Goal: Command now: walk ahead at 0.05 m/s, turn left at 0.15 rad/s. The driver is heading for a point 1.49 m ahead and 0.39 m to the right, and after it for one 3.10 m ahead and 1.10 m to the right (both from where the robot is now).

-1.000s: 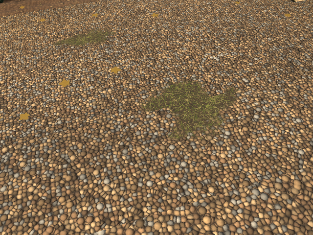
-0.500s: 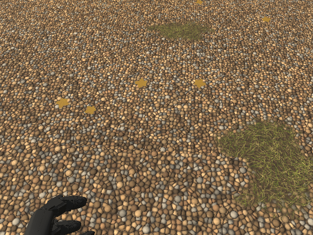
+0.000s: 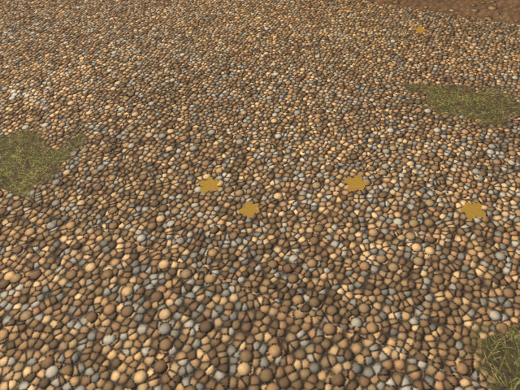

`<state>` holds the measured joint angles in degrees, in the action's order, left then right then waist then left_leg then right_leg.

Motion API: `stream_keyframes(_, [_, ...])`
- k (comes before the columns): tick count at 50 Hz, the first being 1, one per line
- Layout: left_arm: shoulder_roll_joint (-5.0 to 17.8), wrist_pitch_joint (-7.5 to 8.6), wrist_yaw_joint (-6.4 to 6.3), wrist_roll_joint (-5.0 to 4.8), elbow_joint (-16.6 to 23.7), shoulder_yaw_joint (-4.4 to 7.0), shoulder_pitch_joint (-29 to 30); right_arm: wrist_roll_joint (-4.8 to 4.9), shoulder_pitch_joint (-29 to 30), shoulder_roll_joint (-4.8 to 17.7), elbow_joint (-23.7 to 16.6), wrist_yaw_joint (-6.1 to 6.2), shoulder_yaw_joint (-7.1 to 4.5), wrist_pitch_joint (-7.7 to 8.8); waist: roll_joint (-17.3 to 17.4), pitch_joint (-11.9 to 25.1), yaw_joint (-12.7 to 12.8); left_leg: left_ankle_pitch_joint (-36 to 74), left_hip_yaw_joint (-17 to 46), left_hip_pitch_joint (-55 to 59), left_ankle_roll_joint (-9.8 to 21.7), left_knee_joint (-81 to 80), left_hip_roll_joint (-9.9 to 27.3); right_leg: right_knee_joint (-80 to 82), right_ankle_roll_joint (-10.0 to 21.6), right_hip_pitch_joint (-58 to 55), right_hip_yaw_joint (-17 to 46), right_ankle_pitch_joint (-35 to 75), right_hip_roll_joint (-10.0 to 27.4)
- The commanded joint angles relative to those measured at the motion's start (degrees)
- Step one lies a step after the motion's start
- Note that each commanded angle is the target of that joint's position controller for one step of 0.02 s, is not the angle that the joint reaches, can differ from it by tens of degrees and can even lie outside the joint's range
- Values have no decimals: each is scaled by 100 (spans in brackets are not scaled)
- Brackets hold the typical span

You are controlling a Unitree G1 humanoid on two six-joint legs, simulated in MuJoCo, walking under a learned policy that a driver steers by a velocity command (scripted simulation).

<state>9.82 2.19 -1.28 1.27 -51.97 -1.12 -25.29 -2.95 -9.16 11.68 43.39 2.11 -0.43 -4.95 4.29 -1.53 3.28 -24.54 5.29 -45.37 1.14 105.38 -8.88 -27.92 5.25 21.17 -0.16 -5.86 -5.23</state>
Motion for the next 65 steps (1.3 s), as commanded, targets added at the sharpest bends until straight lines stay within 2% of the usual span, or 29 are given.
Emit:
stream_keyframes(1, [928, 50, -44, -65, 382, 161, 112, -59, -724, 509, -55, 75, -168, -51, -1120, 630, -421, 483, 220, -133, -111, 260, -126, 583, 215, -206, 1820, 1183, 1418])
stream_keyframes(2, [865, 13, -108, -126, 419, 100, 171, -34, -397, 434, -185, 67, -134, -55, -858, 455, -398, 799, 437, -411, -248, -390, -61, 620, 233, -201, 1840, 93, 1382])
stream_keyframes(5, [746, -131, -243, -53, 344, 44, -124, -6, -51, 269, -219, 19, -89, -110, -952, 272, -103, 991, 168, -630, -556, -1113, -29, 988, 182, -343, 1983, -1952, 1238])
stream_keyframes(11, [743, -228, -273, 1, 272, 134, -302, 25, 53, 376, -150, 18, -144, -71, -1091, 164, 152, 728, 79, -485, -675, -2404, 321, 1379, 164, -905, 2474, -2959, 1448])
stream_keyframes(13, [863, -240, -257, -5, 316, 178, -106, 58, -44, 371, -43, -12, -169, -52, -774, -22, 63, 697, -43, -409, -554, -1764, 116, 1346, 192, -381, 2130, -2877, 1393])
stream_keyframes(16, [820, -250, -222, 38, 266, 218, -47, 10, -118, 300, -83, -8, -150, -17, -851, -30, 68, 580, -151, -441, -531, -1204, 94, 1363, 478, -180, 2120, -2817, 1434])
stream_keyframes(22, [844, -172, -266, 37, 359, 259, 139, -60, -115, 381, -436, 100, -151, 74, -625, 436, 100, 82, 38, -1138, -446, 689, -8, 1149, 1031, -804, 2543, -2300, 1840])
stream_keyframes(23, [859, -163, -234, 18, 361, 318, 167, -31, -191, 467, -435, 154, -186, 110, -857, 595, 170, -285, -323, -1072, -328, 1554, -115, 1257, 1076, -963, 2455, -1769, 1800])
stream_keyframes(26, [949, -173, -238, -14, 424, 322, 438, -13, -272, 462, -674, 157, -159, 29, -620, 516, -26, -310, -383, -842, -291, 1959, -6, 1342, 1057, -690, 2213, -1734, 1659])
stream_keyframes(28, [1129, -224, -201, -1, 571, 358, 517, 120, -393, 391, -766, 108, -114, -68, -726, 697, -10, -1242, -859, -118, -121, 2410, 74, 2012, 1194, -544, 2160, -1225, 1894])
stream_keyframes(32, [1455, -319, -231, -172, 857, 487, 1098, 101, -812, 601, -1036, -83, -79, -198, -987, 573, -408, -1802, -1017, 1870, 350, 773, 126, 2730, 504, 387, 1117, -1070, 1478])
stream_keyframes(33, [1479, -361, -242, -260, 816, 547, 1074, 77, -1061, 520, -1142, -152, 14, -224, -1399, 501, -597, -3168, -747, 2522, 753, -1041, 137, 3010, 22, 631, 891, -1481, 1366])
stream_keyframes(34, [1389, -453, -272, -262, 863, 604, 971, 146, -1417, 419, -1125, -179, 163, -192, -2041, 294, -654, -5414, -1227, 2922, 1036, -3727, -331, 3734, -452, 459, 757, -2627, 1194])
stream_keyframes(35, [1384, -544, -282, -261, 772, 704, 674, 68, -2283, 506, -681, -121, 135, -164, -2176, -203, -710, -6104, -1351, 3324, 1301, -4979, -665, 3267, -561, 566, 771, -3290, 1147])
stream_keyframes(36, [1219, -585, -253, -205, 575, 710, 899, 54, -3741, 674, -73, -90, 36, -147, -760, -830, -1652, -3925, -579, 4211, 1581, -5323, -438, 980, -552, 2419, 856, -3929, 1038])
stream_keyframes(37, [829, -324, -11, -35, 1442, 676, 2226, 444, -3220, 1107, -115, 23, -52, 21, 2694, -2390, -2042, -4649, 5780, 2686, 2098, -8205, 2178, -1397, -422, 5939, 1482, -4578, -8])
stream_keyframes(38, [1179, -30, 10, 12, 1596, 834, 2700, 460, -2608, 823, -61, 262, 105, 245, 1240, -2736, -1716, -1439, 7179, 2272, 1985, -8897, 2631, -1537, -320, 6088, 3702, -3536, 54])
stream_keyframes(39, [789, 15, 70, -204, 1406, 726, 1779, 63, -1403, 1056, -179, 347, 41, 323, 395, -2048, -596, -282, 6388, 2001, 1682, -8557, 2828, -2212, -285, 5351, 3554, -2473, -248])
stream_keyframes(40, [922, -97, 26, -143, 1030, 745, 1267, -113, -894, 1080, -200, 284, -40, 420, -265, -1386, -137, 502, 5064, 1554, 1155, -7721, 2265, -3139, -310, 4010, 3053, -1797, -440])
stream_keyframes(42, [1091, -443, -25, 83, 393, 876, 92, 18, 138, 970, -131, -2, -89, 549, -747, -469, 700, 1309, 2260, 140, 731, -6707, 1470, -5001, -442, 1715, 1687, -579, -732])
stream_keyframes(43, [1069, -578, 1, 17, 366, 895, -29, 122, 255, 911, -154, -112, -91, 537, -587, -150, 723, 1038, 1714, -45, 703, -7055, 1418, -5626, -456, 1182, 1367, -371, -697])
stream_keyframes(45, [919, -722, 15, -14, 495, 814, 261, 207, 85, 856, -72, -159, -100, 523, -545, -177, 529, 681, 1186, 448, 632, -7404, 1293, -5988, -454, 1306, 1149, 23, -516])
stream_keyframes(47, [801, -750, 47, 69, 515, 740, 554, 169, -660, 828, 223, -74, -110, 511, -578, -262, 165, 570, 917, 1348, 647, -7541, 1172, -5705, -495, 1567, 952, 151, -384])
stream_keyframes(49, [716, -785, 86, 109, 595, 680, 944, 121, -1362, 703, 470, -7, -91, 553, -134, -223, -287, 888, 823, 2581, 760, -7772, 1181, -5254, -681, 1957, 894, -122, -354])
stream_keyframes(51, [802, -833, 93, 112, 673, 670, 1197, 141, -1663, 723, 599, 25, -111, 651, 279, -93, -510, 1818, 823, 3585, 845, -7801, 1311, -4730, -885, 2166, 1017, -358, -310])
stream_keyframes(53, [1115, -801, 80, 76, 643, 758, 1173, 27, -2055, 1061, 649, -22, -260, 742, 657, 130, -707, 1256, 1193, 4625, 966, -8184, 1484, -4600, -921, 2588, 968, -657, -227])
stream_keyframes(56, [1334, -700, 105, 87, 582, 803, 1289, -4, -2061, 1012, 557, -101, -268, 848, 478, 73, -790, 691, 1784, 5323, 1217, -8646, 1752, -4282, -794, 2937, 950, -1126, 26])
stream_keyframes(60, [1125, -530, 233, 142, 598, 706, 1585, 43, -2172, 1133, 614, -52, -364, 1005, 64, -119, -788, 782, 2008, 5369, 1488, -8727, 2007, -3777, -629, 3078, 906, -1193, 340])
stream_keyframes(65, [1229, -364, 367, 42, 884, 767, 2427, 29, -2324, 1232, 824, -89, -435, 1263, -192, -379, -766, -107, 1970, 4939, 1603, -8661, 2012, -2574, -581, 3441, 1118, -135, 679])
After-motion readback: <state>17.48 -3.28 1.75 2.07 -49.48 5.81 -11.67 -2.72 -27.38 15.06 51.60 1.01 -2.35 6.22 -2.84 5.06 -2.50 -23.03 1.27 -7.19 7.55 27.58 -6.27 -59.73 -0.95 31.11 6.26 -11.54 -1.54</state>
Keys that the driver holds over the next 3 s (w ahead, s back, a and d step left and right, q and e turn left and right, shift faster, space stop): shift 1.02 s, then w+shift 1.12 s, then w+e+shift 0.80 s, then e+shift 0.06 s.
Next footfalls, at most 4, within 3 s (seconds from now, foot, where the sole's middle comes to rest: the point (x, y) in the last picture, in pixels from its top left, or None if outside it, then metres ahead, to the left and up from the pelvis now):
0.72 left None -0.17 0.08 -0.59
1.68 right None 0.26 -0.18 -0.77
2.06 left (311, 337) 0.65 0.00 -0.77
2.50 right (353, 254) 1.04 -0.14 -0.94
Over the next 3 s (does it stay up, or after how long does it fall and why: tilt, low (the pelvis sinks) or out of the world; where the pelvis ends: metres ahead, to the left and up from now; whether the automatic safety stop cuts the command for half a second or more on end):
stays up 1.41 -0.20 -0.19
